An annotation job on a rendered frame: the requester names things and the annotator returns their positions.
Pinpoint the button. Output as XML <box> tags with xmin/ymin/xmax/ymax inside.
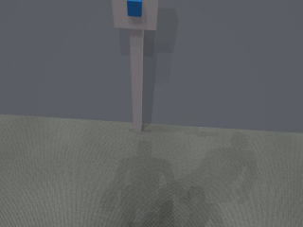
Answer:
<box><xmin>127</xmin><ymin>0</ymin><xmax>142</xmax><ymax>17</ymax></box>

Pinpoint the panel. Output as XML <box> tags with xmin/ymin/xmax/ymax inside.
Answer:
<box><xmin>112</xmin><ymin>0</ymin><xmax>159</xmax><ymax>132</ymax></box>

